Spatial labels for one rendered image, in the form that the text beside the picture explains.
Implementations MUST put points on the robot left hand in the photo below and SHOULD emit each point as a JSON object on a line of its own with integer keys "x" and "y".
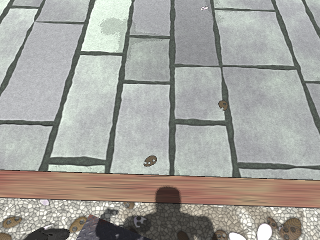
{"x": 49, "y": 234}

